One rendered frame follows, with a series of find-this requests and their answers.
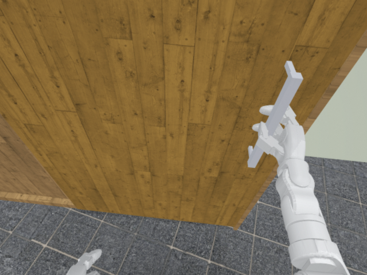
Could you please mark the handle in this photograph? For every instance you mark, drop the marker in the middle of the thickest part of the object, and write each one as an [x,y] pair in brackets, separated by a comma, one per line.
[286,95]

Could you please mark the robot right hand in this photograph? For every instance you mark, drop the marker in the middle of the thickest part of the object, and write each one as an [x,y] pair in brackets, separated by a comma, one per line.
[285,143]

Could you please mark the robot right forearm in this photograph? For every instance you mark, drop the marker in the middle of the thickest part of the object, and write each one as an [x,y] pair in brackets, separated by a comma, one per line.
[310,247]

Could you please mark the robot left hand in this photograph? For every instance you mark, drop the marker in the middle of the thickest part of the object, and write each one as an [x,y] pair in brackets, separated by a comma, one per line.
[84,263]

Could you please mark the wardrobe door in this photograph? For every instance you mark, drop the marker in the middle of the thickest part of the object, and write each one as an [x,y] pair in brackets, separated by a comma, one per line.
[20,171]
[146,107]

